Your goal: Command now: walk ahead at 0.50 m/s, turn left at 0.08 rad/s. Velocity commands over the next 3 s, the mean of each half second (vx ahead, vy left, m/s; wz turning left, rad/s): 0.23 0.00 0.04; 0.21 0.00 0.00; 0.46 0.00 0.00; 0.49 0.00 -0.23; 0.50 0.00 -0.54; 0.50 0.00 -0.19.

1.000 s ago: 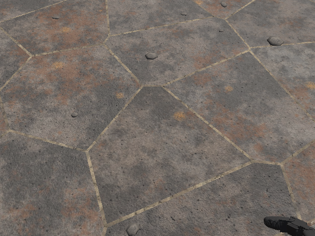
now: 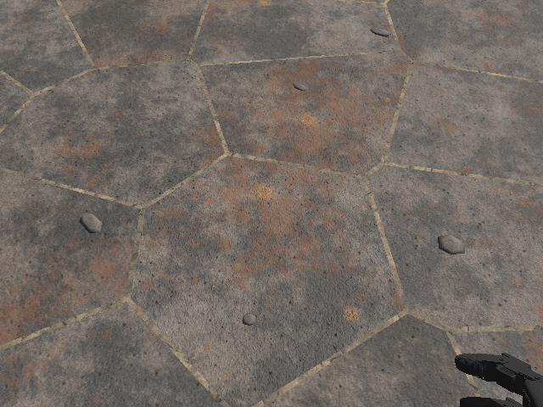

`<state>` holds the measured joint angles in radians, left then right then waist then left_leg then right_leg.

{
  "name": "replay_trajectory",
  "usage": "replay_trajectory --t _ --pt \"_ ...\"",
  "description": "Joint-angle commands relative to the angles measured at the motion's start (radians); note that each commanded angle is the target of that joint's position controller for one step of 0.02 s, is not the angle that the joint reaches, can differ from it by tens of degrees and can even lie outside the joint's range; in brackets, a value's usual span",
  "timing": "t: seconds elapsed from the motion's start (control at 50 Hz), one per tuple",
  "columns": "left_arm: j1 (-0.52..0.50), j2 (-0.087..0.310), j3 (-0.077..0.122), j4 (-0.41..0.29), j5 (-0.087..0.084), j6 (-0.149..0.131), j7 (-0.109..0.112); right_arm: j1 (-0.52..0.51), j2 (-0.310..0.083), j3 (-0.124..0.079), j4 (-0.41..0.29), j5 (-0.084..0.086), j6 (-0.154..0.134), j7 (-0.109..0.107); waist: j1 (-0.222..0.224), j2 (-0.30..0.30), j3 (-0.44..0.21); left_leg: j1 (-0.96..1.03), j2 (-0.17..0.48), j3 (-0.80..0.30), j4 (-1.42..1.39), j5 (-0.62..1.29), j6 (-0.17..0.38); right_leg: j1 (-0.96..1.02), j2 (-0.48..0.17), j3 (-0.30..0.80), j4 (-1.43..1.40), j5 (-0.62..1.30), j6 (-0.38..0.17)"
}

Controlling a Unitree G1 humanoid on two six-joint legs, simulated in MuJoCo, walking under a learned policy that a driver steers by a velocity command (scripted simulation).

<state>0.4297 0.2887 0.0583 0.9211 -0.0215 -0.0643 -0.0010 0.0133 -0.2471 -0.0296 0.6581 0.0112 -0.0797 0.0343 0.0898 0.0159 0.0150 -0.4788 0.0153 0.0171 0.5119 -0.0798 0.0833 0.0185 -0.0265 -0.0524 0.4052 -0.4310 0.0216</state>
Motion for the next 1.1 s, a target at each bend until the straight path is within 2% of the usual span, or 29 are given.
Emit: replay_trajectory --t 0.02,0.04,0.06,0.08,0.12,0.14,0.18,0.22,0.28,0.38,0.42,0.44,0.46,0.48,0.5,0.52,0.54,0.58,0.64,0.7,0.72,0.74,0.76,0.78,0.8,0.84,0.9,0.98,1.1 --pt "0.059 -0.007 -0.028 -0.109 0.020 -0.034 0.001 0.428 -0.323 -0.103 0.054 -0.014 0.006 -0.017 -0.168 0.288 -0.384 0.896 0.383 -0.659 -0.119 -0.123 0.261 -0.656 0.062 0.043 0.755 -0.113 -0.035" --pt "0.002 0.104 -0.002 -0.095 -0.003 -0.052 -0.005 0.431 -0.225 -0.080 0.054 -0.002 0.007 -0.015 -0.209 0.181 -0.348 0.855 0.368 -0.719 -0.190 -0.262 0.251 -0.774 0.016 0.155 0.872 -0.156 -0.044" --pt "-0.090 0.145 0.010 -0.127 -0.021 -0.061 -0.009 0.359 -0.190 -0.066 0.047 0.001 0.002 -0.014 -0.194 0.139 -0.196 0.727 0.330 -0.572 -0.210 -0.228 0.207 -0.831 -0.030 0.136 0.876 -0.063 -0.057" --pt "-0.136 0.134 0.009 -0.133 -0.013 -0.061 -0.003 0.291 -0.165 -0.058 0.039 -0.003 0.000 -0.012 -0.163 0.068 -0.125 0.589 0.284 -0.460 -0.231 -0.138 0.182 -0.795 -0.073 0.115 0.830 0.032 -0.055" --pt "-0.133 0.112 0.014 -0.131 0.010 -0.045 -0.001 0.215 -0.119 -0.045 0.034 -0.020 -0.006 -0.006 -0.098 0.069 -0.060 0.400 0.223 -0.334 -0.293 0.000 0.161 -0.689 -0.117 0.120 0.745 0.127 -0.042" --pt "-0.116 0.090 0.011 -0.126 0.009 -0.033 -0.001 0.208 -0.116 -0.046 0.039 -0.018 -0.011 -0.004 -0.081 0.075 -0.057 0.357 0.213 -0.304 -0.323 0.023 0.165 -0.653 -0.122 0.119 0.722 0.147 -0.035" --pt "-0.117 0.069 0.010 -0.128 0.020 -0.014 0.006 0.198 -0.131 -0.049 0.058 -0.019 -0.024 -0.006 -0.052 0.051 -0.026 0.286 0.206 -0.206 -0.322 0.381 0.176 -0.617 -0.106 0.099 0.666 0.166 -0.006" --pt "-0.148 0.044 0.001 -0.142 0.035 -0.009 0.012 0.188 -0.137 -0.048 0.078 -0.025 -0.023 -0.018 -0.041 0.042 -0.022 0.246 0.172 -0.095 -0.288 0.639 0.154 -0.583 -0.087 0.085 0.530 0.251 0.015" --pt "-0.241 0.021 -0.011 -0.157 0.034 -0.018 0.001 0.233 -0.156 -0.049 0.108 -0.023 -0.010 -0.034 -0.089 0.060 -0.057 0.252 0.120 -0.018 -0.268 0.646 0.109 -0.475 -0.033 0.048 0.296 0.472 0.006" --pt "-0.281 0.077 0.003 -0.172 0.036 -0.021 -0.018 0.252 -0.166 -0.046 0.155 -0.009 0.022 -0.045 -0.092 0.070 -0.070 0.367 0.167 -0.081 -0.158 0.520 0.092 -0.420 -0.002 0.080 0.145 0.461 -0.032" --pt "-0.215 0.109 0.017 -0.146 0.049 -0.027 -0.018 0.251 -0.146 -0.039 0.166 -0.003 0.032 -0.050 -0.054 0.032 -0.091 0.363 0.110 -0.076 -0.019 0.411 0.035 -0.284 0.000 0.076 -0.012 0.670 -0.067" --pt "-0.221 0.180 0.030 -0.159 0.060 -0.027 -0.007 0.318 -0.128 -0.032 0.163 -0.028 0.023 -0.049 -0.095 -0.072 -0.156 0.288 0.040 -0.053 0.087 0.224 -0.018 -0.125 -0.113 0.170 0.054 1.165 -0.113" --pt "-0.242 0.171 0.022 -0.174 0.070 -0.008 0.005 0.446 -0.068 -0.015 0.195 -0.031 0.017 -0.045 -0.140 -0.214 -0.256 0.143 -0.022 -0.040 0.253 -0.183 -0.079 0.064 -0.283 0.305 0.123 1.501 -0.268" --pt "-0.222 0.073 -0.002 -0.175 0.060 0.011 0.008 0.414 -0.085 -0.014 0.205 -0.010 0.033 -0.045 -0.085 -0.249 -0.326 0.090 -0.043 -0.069 0.394 -0.567 -0.116 0.078 -0.358 0.393 0.093 1.518 -0.353" --pt "-0.228 0.071 -0.008 -0.175 0.045 0.024 0.003 0.344 -0.149 -0.031 0.184 0.007 0.057 -0.048 -0.060 -0.200 -0.311 0.048 -0.034 -0.097 0.503 -0.657 -0.126 0.033 -0.353 0.406 0.055 1.378 -0.358" --pt "-0.253 0.118 0.005 -0.179 0.040 0.037 0.003 0.297 -0.165 -0.041 0.176 0.010 0.087 -0.061 -0.059 -0.152 -0.277 0.014 -0.038 -0.097 0.626 -0.646 -0.137 -0.027 -0.344 0.401 0.029 1.247 -0.346" --pt "-0.287 0.156 0.015 -0.186 0.036 0.048 0.005 0.300 -0.169 -0.049 0.187 0.004 0.121 -0.075 -0.068 -0.108 -0.226 0.007 -0.042 -0.095 0.704 -0.610 -0.147 -0.127 -0.331 0.372 -0.013 1.093 -0.331" --pt "-0.384 0.113 0.004 -0.194 0.039 0.060 0.007 0.369 -0.125 -0.048 0.221 -0.001 0.162 -0.089 -0.130 -0.114 -0.180 0.106 -0.005 -0.082 0.619 -0.451 -0.151 -0.338 -0.230 0.297 -0.136 0.339 -0.253" --pt "-0.411 0.091 0.008 -0.160 0.027 0.070 0.016 0.391 -0.074 -0.036 0.233 -0.019 0.142 -0.080 -0.150 -0.256 -0.152 0.261 -0.034 0.032 0.317 -0.390 -0.138 -0.446 -0.132 0.203 -0.217 -0.036 -0.170" --pt "-0.376 0.132 0.028 -0.142 -0.001 0.078 0.039 0.452 -0.087 -0.041 0.277 -0.028 0.119 -0.063 -0.173 -0.213 -0.127 0.390 -0.064 0.106 0.055 -0.269 -0.063 -0.474 -0.138 0.210 -0.212 -0.210 -0.132" --pt "-0.406 0.111 0.026 -0.157 -0.004 0.078 0.042 0.495 -0.081 -0.035 0.300 -0.041 0.116 -0.059 -0.195 -0.177 -0.074 0.408 -0.057 0.092 -0.049 -0.318 -0.019 -0.520 -0.100 0.178 -0.158 -0.233 -0.078" --pt "-0.425 0.036 0.010 -0.177 0.001 0.074 0.036 0.551 -0.108 -0.036 0.315 -0.048 0.106 -0.059 -0.204 0.048 -0.048 0.459 0.126 -0.188 -0.229 -0.554 0.053 -0.661 -0.023 0.099 0.148 -0.208 -0.024" --pt "-0.441 0.007 0.008 -0.204 -0.004 0.054 0.023 0.455 -0.240 -0.065 0.277 -0.022 0.095 -0.058 -0.164 0.274 0.050 0.331 0.367 -0.565 -0.411 -0.810 0.166 -0.831 0.073 0.010 0.410 -0.044 -0.004" --pt "-0.481 0.095 0.036 -0.215 -0.026 0.035 0.025 0.364 -0.267 -0.072 0.245 -0.047 0.069 -0.065 -0.150 0.210 0.145 0.217 0.404 -0.674 -0.499 -0.874 0.210 -0.866 0.022 0.137 0.492 0.033 -0.034" --pt "-0.425 0.120 0.049 -0.187 -0.025 0.026 0.023 0.285 -0.221 -0.062 0.229 -0.039 0.038 -0.074 -0.095 0.170 0.163 0.259 0.354 -0.570 -0.478 -0.714 0.151 -0.874 0.004 0.159 0.525 0.149 -0.045" --pt "-0.371 0.097 0.052 -0.137 0.013 0.020 0.018 0.306 -0.153 -0.048 0.245 -0.009 0.008 -0.069 -0.097 0.130 0.097 0.380 0.275 -0.385 -0.437 -0.493 0.075 -0.860 -0.006 0.128 0.536 0.250 -0.038" --pt "-0.393 0.035 0.044 -0.127 0.010 0.011 0.005 0.444 -0.086 -0.030 0.298 -0.005 -0.004 -0.066 -0.133 0.114 0.059 0.480 0.226 -0.252 -0.422 -0.304 0.058 -0.852 -0.017 0.076 0.522 0.352 -0.024" --pt "-0.486 0.004 0.026 -0.153 -0.001 -0.001 -0.009 0.494 -0.121 -0.036 0.311 -0.014 0.004 -0.070 -0.180 0.132 0.080 0.475 0.213 -0.178 -0.429 -0.205 0.067 -0.772 -0.021 0.036 0.328 0.406 0.000" --pt "-0.564 0.017 0.008 -0.186 -0.013 -0.019 -0.035 0.537 -0.157 -0.055 0.344 0.007 0.014 -0.062 -0.213 0.142 0.133 0.477 0.254 -0.154 -0.382 -0.111 0.092 -0.639 -0.011 -0.001 0.132 0.321 -0.025"
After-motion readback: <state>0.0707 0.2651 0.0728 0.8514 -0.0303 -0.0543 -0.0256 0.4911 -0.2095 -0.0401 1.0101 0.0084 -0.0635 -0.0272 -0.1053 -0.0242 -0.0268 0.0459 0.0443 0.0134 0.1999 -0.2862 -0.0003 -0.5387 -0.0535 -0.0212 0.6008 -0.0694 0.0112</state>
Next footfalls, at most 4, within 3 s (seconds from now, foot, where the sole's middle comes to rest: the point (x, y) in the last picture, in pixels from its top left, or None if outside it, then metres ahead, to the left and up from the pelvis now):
0.42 right None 0.36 -0.10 -0.76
0.74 left None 0.20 0.12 -0.76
1.20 right None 0.46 -0.15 -0.76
1.70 left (272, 282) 0.79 0.10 -0.76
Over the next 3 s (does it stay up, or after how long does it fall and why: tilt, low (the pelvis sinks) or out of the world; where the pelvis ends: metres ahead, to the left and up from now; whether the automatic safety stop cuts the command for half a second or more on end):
stays up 1.32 -0.20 0.02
